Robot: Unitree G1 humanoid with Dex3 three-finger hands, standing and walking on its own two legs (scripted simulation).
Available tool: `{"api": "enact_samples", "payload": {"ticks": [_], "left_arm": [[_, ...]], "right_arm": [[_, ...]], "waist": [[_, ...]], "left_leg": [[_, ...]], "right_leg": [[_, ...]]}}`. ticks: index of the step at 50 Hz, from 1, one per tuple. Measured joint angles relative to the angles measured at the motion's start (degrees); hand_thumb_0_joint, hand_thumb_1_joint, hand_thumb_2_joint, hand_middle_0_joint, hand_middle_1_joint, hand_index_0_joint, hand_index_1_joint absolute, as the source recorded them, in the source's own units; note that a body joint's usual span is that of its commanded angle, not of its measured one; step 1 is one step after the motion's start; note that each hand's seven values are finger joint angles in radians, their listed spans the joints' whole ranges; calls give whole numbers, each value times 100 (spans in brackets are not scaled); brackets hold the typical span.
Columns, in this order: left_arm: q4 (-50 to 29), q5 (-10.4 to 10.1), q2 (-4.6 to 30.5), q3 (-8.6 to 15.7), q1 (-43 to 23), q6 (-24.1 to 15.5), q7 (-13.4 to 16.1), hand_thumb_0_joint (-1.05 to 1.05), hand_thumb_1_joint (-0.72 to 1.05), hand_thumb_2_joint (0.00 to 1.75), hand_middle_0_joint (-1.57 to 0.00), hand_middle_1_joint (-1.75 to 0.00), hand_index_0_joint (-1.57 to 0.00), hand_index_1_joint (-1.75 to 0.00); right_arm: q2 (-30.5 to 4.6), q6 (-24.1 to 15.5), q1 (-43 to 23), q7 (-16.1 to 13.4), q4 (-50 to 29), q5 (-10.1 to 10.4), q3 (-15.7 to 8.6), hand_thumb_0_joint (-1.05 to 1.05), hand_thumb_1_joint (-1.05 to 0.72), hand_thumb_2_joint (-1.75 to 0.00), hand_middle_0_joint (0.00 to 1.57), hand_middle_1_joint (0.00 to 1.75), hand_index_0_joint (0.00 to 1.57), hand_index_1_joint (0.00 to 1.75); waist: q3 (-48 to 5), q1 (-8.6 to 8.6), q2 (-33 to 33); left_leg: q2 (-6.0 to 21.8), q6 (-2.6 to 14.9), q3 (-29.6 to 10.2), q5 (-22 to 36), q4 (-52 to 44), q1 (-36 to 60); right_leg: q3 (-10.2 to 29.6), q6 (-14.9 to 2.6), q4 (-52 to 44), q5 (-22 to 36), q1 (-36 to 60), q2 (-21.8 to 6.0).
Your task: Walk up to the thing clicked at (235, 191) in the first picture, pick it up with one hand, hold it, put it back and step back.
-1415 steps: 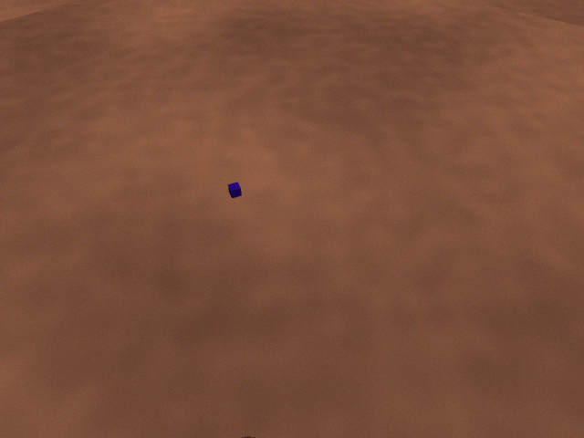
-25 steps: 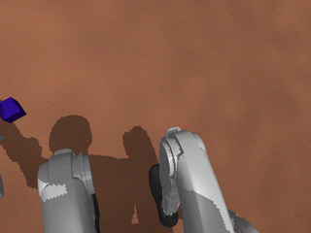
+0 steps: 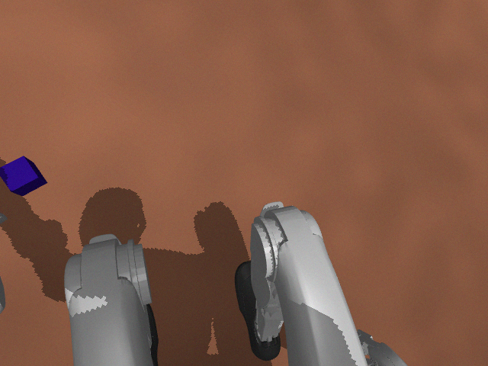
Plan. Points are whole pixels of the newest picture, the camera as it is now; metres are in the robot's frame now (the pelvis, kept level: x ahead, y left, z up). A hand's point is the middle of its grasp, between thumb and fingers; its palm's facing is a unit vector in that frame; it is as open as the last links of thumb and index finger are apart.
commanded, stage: rise first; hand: left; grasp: from above
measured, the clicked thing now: (23, 176) +0.46 +0.33 -0.29
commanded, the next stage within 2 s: approach in 0.56 s
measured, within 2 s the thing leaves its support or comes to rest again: neither
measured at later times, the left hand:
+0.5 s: hand out of the picture +0.41 +0.35 -0.17, palm faces -0.37 -0.26 -0.89, open 13.8 cm
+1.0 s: hand out of the picture +0.47 +0.32 -0.16, palm faces -0.30 -0.26 -0.92, open 14.2 cm
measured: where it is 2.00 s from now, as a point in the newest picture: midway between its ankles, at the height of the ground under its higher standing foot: (205, 347)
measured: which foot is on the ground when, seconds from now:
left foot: down 0.00-1.00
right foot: down 0.00-1.00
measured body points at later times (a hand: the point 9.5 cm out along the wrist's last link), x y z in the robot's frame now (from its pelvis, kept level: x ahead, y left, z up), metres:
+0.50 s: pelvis +0.00 +0.00 +0.00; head +0.24 +0.07 +0.38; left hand +0.43 +0.36 -0.12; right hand +0.06 -0.27 -0.10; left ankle +0.07 +0.12 -0.28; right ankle +0.11 -0.12 -0.28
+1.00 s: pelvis +0.00 +0.00 +0.00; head +0.24 +0.07 +0.37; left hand +0.48 +0.33 -0.11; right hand +0.04 -0.27 -0.09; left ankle +0.07 +0.12 -0.28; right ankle +0.11 -0.12 -0.28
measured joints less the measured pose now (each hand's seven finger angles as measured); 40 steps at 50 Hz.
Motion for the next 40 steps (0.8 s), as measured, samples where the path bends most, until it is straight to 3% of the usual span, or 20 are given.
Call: {"api": "enact_samples", "payload": {"ticks": [6, 26, 35, 40], "left_arm": [[-68, 77, 3, -29, 38, -13, 9, 0, -54, 98, -13, -105, -13, -105], [83, 36, 30, -114, -95, -83, -139, 0, -51, 96, -15, -104, -15, -104], [13, 155, 93, 49, -65, -152, 35, 0, -50, 95, -16, -103, -16, -103], [41, 71, 40, -114, -120, -6, 95, 0, -54, 98, -14, -102, -14, -103]], "right_arm": [[-7, 13, -5, 2, -8, 24, -29, 0, -92, -91, 20, 30, 20, 30], [-50, -4, -21, -23, -20, 15, -17, 0, -92, -91, 20, 30, 20, 30], [-35, -29, -10, -35, 29, -46, -15, 0, -92, -91, 20, 30, 20, 30], [5, -40, 20, -23, 68, -43, -49, 0, -92, -91, 20, 30, 20, 30]], "waist": [[-40, -4, -21], [11, 2, 27], [45, -19, -30], [-50, -19, -19]], "left_leg": [[-18, -4, 18, 23, -26, 6], [-11, -41, 37, 43, -104, 69], [-15, -40, 6, 54, -19, 0], [-15, -28, 40, 39, -37, -24]], "right_leg": [[14, -14, -8, 0, 13, -18], [32, -36, -38, 24, 22, -18], [6, -36, 13, 47, -25, -10], [35, -36, 10, 21, -52, -14]]}}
